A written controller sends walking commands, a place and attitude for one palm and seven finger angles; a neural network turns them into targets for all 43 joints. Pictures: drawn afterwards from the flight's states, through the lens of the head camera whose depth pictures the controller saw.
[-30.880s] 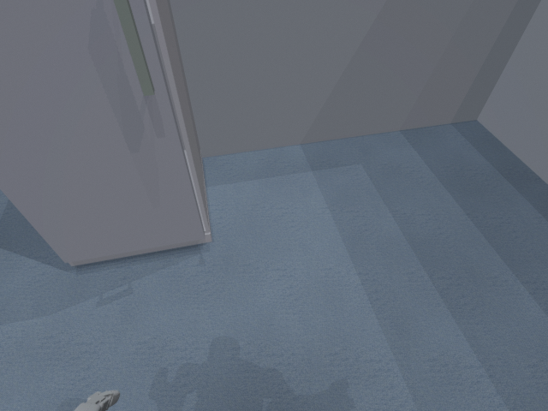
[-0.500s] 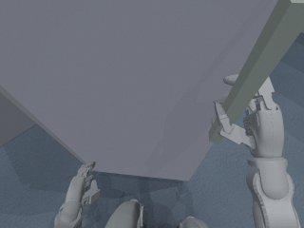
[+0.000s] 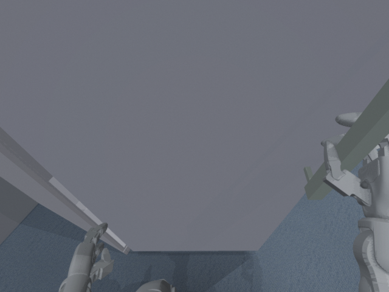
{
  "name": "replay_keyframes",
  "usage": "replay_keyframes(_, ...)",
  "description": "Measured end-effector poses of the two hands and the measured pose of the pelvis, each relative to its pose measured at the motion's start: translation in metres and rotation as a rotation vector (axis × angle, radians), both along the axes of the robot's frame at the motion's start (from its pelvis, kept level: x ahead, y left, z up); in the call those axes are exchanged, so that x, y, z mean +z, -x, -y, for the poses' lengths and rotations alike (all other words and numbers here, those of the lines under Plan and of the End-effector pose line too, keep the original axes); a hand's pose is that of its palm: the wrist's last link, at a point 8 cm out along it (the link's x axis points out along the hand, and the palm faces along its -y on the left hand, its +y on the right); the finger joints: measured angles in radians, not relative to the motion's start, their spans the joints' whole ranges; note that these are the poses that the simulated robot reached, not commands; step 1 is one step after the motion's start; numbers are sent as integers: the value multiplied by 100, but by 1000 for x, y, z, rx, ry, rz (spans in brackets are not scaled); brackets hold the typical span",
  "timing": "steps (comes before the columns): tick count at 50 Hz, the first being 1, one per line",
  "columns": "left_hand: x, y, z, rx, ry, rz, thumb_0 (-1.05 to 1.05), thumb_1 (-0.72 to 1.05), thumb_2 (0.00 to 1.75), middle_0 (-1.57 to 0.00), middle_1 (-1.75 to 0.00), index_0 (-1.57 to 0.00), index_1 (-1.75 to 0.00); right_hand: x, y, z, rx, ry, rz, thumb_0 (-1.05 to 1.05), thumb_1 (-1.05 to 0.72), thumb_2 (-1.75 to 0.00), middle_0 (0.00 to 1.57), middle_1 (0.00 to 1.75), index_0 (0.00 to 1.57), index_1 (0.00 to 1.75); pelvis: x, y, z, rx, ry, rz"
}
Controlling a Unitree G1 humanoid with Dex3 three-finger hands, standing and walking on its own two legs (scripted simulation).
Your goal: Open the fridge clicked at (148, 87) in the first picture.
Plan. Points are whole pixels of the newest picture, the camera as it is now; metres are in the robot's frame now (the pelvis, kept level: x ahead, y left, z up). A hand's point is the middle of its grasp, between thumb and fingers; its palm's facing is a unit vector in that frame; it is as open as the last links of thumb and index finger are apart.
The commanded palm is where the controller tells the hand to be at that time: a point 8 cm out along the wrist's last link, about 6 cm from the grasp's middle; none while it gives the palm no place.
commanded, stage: walk backward, drawing the door open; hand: right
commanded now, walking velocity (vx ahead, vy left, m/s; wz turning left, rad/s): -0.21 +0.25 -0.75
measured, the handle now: (351, 130) +0.32 -0.19 +0.21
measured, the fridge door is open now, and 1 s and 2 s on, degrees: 64 71 70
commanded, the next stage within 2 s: stop walking and hold the door back in 0.18 s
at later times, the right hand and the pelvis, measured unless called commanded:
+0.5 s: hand (343, 245) +0.18 -0.16 +0.17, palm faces +0.60 +0.75 -0.30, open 6.4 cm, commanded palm +0.16 -0.22 +0.17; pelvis -0.05 +0.16 +0.02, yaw -17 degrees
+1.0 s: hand (339, 207) +0.22 -0.16 +0.18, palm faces +0.47 +0.85 -0.22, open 5.8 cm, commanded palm +0.18 -0.21 +0.17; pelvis -0.13 +0.16 +0.02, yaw -17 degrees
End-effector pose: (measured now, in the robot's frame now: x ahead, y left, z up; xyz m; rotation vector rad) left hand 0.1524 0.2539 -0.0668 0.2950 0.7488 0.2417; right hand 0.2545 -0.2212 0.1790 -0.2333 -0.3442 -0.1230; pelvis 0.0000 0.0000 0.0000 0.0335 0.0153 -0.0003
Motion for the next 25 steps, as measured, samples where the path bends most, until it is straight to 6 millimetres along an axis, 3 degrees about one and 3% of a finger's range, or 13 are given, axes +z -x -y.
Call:
replay_keyframes(2,1,-1,-2,-31,-5,-6,2,91,90,-20,-30,-20,-30,-2,11,-2,-22,-2,36,-7,-61,-81,45,140,24,135,0,10,-12,-17,16,21)
replay_keyframes(7,14,3,3,-146,59,-48,2,91,90,-20,-30,-20,-30,3,43,-8,-124,13,-23,-5,-60,-81,45,140,26,137,23,25,-47,-93,-33,34)
replay_keyframes(12,15,2,-9,-233,126,-36,1,90,90,-20,-30,-20,-30,8,75,-18,-251,21,-86,-5,-61,-78,45,140,27,136,31,32,-85,-149,-63,30)
replay_keyframes(18,-8,-15,-48,-326,175,5,1,90,90,-21,-30,-21,-30,7,113,-32,-459,65,-67,-10,-55,-78,46,140,27,133,8,35,-141,-207,1,10)
replay_keyframes(21,-16,-20,-75,-349,122,-39,1,90,90,-21,-30,-21,-30,5,121,-36,-512,60,-96,-13,-54,-78,46,140,31,134,12,41,-151,-237,17,25)
replay_keyframes(25,-11,-20,-104,-342,66,-68,2,90,90,-20,-30,-20,-30,6,124,-36,-532,54,-117,-14,-54,-76,46,140,37,136,20,48,-160,-288,58,36)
